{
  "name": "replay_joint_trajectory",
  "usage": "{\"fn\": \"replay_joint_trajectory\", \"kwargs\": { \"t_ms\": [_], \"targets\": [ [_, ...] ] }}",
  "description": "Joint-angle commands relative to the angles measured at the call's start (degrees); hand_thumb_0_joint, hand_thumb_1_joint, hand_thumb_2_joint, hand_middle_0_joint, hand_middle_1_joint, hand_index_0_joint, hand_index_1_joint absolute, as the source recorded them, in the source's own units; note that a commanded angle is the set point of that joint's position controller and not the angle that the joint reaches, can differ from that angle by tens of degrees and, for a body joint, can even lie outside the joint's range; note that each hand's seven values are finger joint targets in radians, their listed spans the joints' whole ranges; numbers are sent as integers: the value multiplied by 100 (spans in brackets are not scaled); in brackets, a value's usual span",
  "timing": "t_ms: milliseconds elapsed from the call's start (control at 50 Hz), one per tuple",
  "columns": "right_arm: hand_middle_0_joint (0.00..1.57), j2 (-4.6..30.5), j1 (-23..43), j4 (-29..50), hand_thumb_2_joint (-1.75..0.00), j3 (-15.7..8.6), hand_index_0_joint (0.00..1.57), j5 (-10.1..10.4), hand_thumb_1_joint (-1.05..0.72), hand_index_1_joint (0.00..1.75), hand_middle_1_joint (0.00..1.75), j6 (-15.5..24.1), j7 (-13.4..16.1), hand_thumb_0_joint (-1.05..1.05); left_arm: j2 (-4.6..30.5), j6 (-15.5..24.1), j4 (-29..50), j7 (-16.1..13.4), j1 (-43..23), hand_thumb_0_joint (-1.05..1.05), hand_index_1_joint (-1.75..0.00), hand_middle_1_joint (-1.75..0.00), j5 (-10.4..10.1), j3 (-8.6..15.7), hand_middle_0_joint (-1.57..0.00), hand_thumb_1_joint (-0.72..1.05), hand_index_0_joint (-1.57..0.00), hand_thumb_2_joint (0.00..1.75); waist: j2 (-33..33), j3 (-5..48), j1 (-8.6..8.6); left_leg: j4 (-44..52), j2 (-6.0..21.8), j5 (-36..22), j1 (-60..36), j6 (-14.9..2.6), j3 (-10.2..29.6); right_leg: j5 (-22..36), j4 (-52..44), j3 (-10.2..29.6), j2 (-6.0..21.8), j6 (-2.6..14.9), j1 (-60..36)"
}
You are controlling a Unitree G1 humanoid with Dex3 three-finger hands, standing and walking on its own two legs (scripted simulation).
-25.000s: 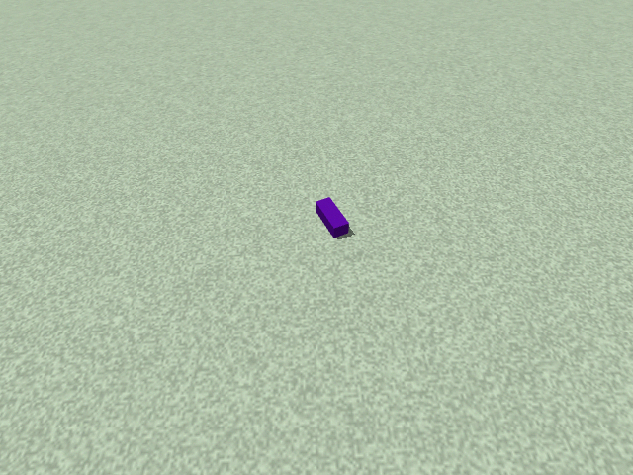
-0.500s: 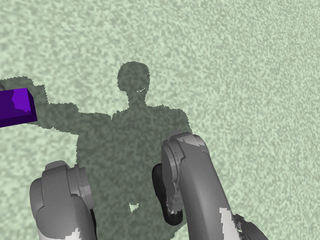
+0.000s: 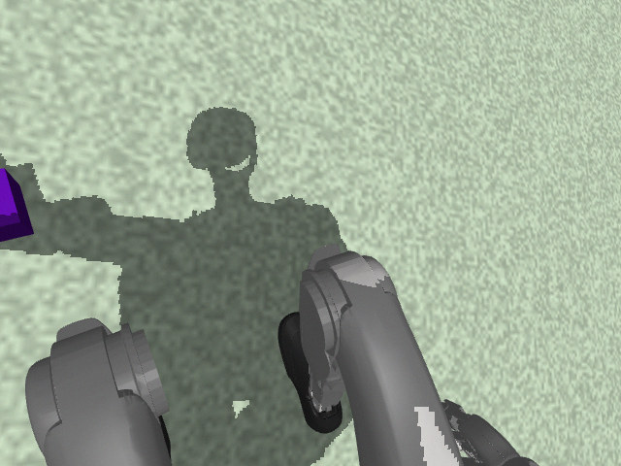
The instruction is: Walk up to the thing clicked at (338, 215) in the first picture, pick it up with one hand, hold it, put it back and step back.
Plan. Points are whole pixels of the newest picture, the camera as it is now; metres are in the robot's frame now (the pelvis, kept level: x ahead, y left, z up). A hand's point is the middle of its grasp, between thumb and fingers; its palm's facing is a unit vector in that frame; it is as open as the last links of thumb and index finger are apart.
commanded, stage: rest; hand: left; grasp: from above
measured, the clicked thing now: out of the picture +0.45 +0.34 -0.27
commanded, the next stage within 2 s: open in 0.14 s
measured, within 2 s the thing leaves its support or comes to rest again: neither
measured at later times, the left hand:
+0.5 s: hand out of the picture +0.44 +0.34 -0.23, palm faces -0.48 -0.13 -0.87, open 10.2 cm
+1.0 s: hand out of the picture +0.44 +0.34 -0.23, palm faces -0.47 -0.13 -0.87, open 13.4 cm
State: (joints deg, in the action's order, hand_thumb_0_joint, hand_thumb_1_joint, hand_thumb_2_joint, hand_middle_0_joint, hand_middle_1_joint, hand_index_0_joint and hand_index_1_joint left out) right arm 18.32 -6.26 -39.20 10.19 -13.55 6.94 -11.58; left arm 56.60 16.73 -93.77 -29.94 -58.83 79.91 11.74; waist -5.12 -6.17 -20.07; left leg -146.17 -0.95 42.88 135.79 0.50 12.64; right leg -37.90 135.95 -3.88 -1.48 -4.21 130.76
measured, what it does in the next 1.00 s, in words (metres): stands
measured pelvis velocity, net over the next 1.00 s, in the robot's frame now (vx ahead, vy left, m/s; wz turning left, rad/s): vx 0.00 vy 0.00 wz -0.03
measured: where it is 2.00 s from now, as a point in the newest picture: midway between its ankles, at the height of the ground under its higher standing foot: (241, 434)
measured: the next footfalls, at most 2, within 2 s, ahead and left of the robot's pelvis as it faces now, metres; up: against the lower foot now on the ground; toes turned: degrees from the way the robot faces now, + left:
none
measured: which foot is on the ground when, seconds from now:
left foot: down 0.00-1.00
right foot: down 0.00-1.00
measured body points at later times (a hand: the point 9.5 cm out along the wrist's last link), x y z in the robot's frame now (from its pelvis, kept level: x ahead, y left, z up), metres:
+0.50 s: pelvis -0.01 +0.00 +0.00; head +0.26 +0.13 +0.33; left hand +0.46 +0.34 -0.18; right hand +0.04 -0.26 -0.06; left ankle +0.05 +0.12 -0.27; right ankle +0.11 -0.14 -0.27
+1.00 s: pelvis +0.00 +0.00 +0.00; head +0.27 +0.13 +0.34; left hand +0.46 +0.34 -0.18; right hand +0.05 -0.26 -0.06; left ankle +0.05 +0.12 -0.27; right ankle +0.11 -0.14 -0.27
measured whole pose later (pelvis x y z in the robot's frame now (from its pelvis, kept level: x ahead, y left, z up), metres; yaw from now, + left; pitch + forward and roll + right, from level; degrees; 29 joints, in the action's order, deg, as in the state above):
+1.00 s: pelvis +0.00 +0.00 +0.00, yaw -1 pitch +30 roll -15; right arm 19.0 -6.1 -37.6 13.2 -14.1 8.6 -12.7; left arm 59.2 15.9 -96.2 -29.8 -59.7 77.9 9.2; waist -5.6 -6.6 -21.0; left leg -146.7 -0.7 42.5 135.6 -0.1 13.8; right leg -37.0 135.1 -5.0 -1.9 -4.4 129.8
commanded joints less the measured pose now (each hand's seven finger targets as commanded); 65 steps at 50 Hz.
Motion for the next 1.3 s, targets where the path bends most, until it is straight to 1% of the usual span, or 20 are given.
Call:
{"fn": "replay_joint_trajectory", "kwargs": {
  "t_ms": [0, 60, 100, 180, 220, 420, 560, 600, 640, 680, 700, 760, 800, 820, 860, 980, 1060, 1080, 1200, 1280],
  "targets": [
    [20, 1791, -1303, -81, -90, -481, 20, -37, -90, 30, 30, -62, 45, 0, 1616, -21, 542, -232, -1510, 0, -65, -67, -139, 162, -111, 81, -113, 81, 2870, 3848, -180, 1512, 124, -1777, -3147, -65, -671, 1615, -909, -938, -168, 548, -1951],
    [20, 1847, -1200, -13, -90, -454, 20, -28, -90, 30, 30, -24, 39, 0, 1484, -5, 575, -201, -1568, 0, -65, -67, -191, -33, -111, 81, -113, 80, 2863, 3862, -210, 1535, 124, -1784, -3157, -76, -639, 1658, -927, -955, -181, 532, -1992],
    [20, 1895, -1258, -53, -90, -432, 20, -45, -90, 30, 30, -40, 47, 0, 1752, 23, 510, -225, -1521, 0, -65, -66, -184, 104, -111, 82, -113, 79, 2917, 3837, -192, 1610, 134, -1709, -3125, -64, -584, 1566, -943, -1005, -186, 530, -2000],
    [20, 1896, -1200, 7, -90, -353, 20, -69, -90, 30, 30, -32, 35, 0, 1590, 41, 351, -193, -1550, 0, -62, -63, -169, -68, -112, 80, -113, 78, 2784, 3691, -305, 1503, 144, -1640, -3065, -78, -580, 1536, -907, -994, -203, 522, -1942],
    [20, 1872, -1134, 35, -90, -237, 20, -76, -90, 30, 30, -30, 58, 0, 1769, 81, 251, -226, -1519, 0, -63, -65, -190, 13, -110, 80, -112, 75, 2740, 3573, -260, 1542, 135, -1491, -2899, -83, -541, 1399, -950, -1023, -206, 535, -1930],
    [20, 1936, -1094, 69, -90, -205, 20, -133, -89, 30, 30, 47, 49, 0, 1847, 127, 444, -317, -1724, 0, -73, -73, -124, -63, -58, 10, -58, 80, 2995, 3608, -300, 1594, 167, -1379, -3083, -51, -484, 1367, -914, -1047, -228, 506, -1880],
    [20, 1924, -1122, 18, -90, -189, 20, -165, -89, 30, 30, 108, -1, 0, 1894, 97, 482, -444, -1731, 0, -82, -83, -99, -18, -37, -13, -38, 84, 3089, 3703, -286, 1630, 174, -1500, -3100, -35, -459, 1486, -870, -1074, -241, 515, -1932],
    [20, 1929, -1098, 47, -90, -204, 20, -151, -89, 30, 30, 145, -26, 0, 1707, 33, 243, -417, -1648, 0, -85, -85, -102, -129, -33, -19, -33, 86, 2948, 3469, -361, 1579, 181, -1457, -3015, -36, -461, 1452, -852, -1082, -225, 506, -1793],
    [20, 1929, -1113, 19, -90, -222, 20, -130, -89, 30, 30, 137, -27, 0, 1823, 14, 457, -437, -1655, 0, -86, -87, -134, -58, -28, -24, -29, 87, 3141, 3755, -242, 1648, 179, -1605, -3199, -11, -438, 1554, -843, -1071, -238, 523, -1890],
    [20, 1908, -1087, 78, -90, -214, 20, -137, -89, 30, 30, 174, -53, 0, 1521, -63, 224, -383, -1539, 0, -89, -90, -145, -257, -25, -28, -26, 88, 3003, 3630, -351, 1565, 185, -1692, -3167, -28, -462, 1660, -838, -1066, -232, 505, -1915],
    [20, 1891, -1139, -6, -90, -194, 20, -117, -89, 30, 30, 159, -53, 0, 1751, -62, 295, -404, -1532, 0, -90, -91, -179, -82, -22, -32, -23, 89, 2999, 3648, -292, 1578, 177, -1662, -3040, -45, -471, 1641, -859, -1070, -240, 506, -1980],
    [20, 1930, -1100, 42, -90, -242, 20, -96, -89, 30, 30, 154, -33, 0, 1670, -112, 183, -332, -1411, 0, -93, -92, -211, -129, -18, -39, -18, 93, 2900, 3557, -252, 1585, 161, -1547, -2938, -58, -490, 1537, -915, -1036, -230, 517, -1928],
    [20, 1874, -983, 146, -90, -215, 20, -78, -89, 30, 30, 177, -52, 0, 1341, -94, 475, -242, -1647, 0, -95, -94, -280, -418, -15, -43, -14, 95, 3045, 3576, -273, 1637, 151, -1469, -2971, -46, -490, 1460, -922, -1026, -236, 528, -1891],
    [20, 1935, -1058, 56, -90, -258, 20, -77, -89, 30, 30, 163, -29, 0, 1669, -111, 353, -260, -1489, 0, -97, -96, -295, -162, -14, -45, -13, 97, 2952, 3725, -240, 1638, 161, -1480, -3042, -60, -474, 1499, -957, -1036, -237, 516, -2009],
    [20, 1946, -1121, 86, -90, -254, 20, -36, -89, 30, 30, 156, -38, 0, 1746, -113, 390, -222, -1440, 0, -97, -96, -307, -104, -11, -49, -10, 98, 2877, 3653, -202, 1639, 153, -1481, -2925, -63, -490, 1472, -950, -1019, -219, 514, -2024],
    [20, 1915, -1037, 180, -90, -264, 20, 7, -89, 30, 30, 109, -30, 0, 1508, -43, 533, -140, -1463, 0, -102, -100, -326, -276, -7, -54, -5, 104, 3078, 3749, -204, 1721, 167, -1747, -3274, 3, -428, 1618, -885, -1029, -204, 545, -1958],
    [20, 1896, -1087, 137, -90, -209, 20, -20, -89, 30, 30, 93, -58, 0, 1597, 7, 376, -129, -1499, 0, -101, -99, -249, -206, -6, -55, -4, 104, 2811, 3512, -325, 1555, 162, -1625, -3028, -43, -487, 1554, -946, -1008, -210, 520, -1944],
    [20, 1907, -1094, 133, -90, -207, 20, -12, -89, 30, 30, 68, -31, 0, 1751, 49, 565, -169, -1576, 0, -102, -100, -267, -76, -6, -54, -4, 104, 2897, 3652, -249, 1582, 151, -1641, -3022, -44, -492, 1552, -973, -1018, -214, 531, -2047],
    [20, 1875, -1127, 116, -90, -204, 20, -52, -88, 30, 30, 79, -43, 0, 1585, 54, 353, -201, -1523, 0, -104, -102, -218, -202, -6, -51, -5, 106, 2915, 3603, -325, 1620, 161, -1611, -3139, -28, -480, 1528, -926, -1045, -211, 520, -1915],
    [20, 1925, -1046, 135, -90, -210, 20, -44, -90, 30, 30, 75, -20, 0, 1687, 86, 316, -244, -1497, 0, -104, -105, -217, -191, -6, -54, -8, 100, 2972, 3551, -229, 1706, 163, -1394, -3031, -23, -438, 1346, -927, -1042, -221, 537, -1883]
  ]
}}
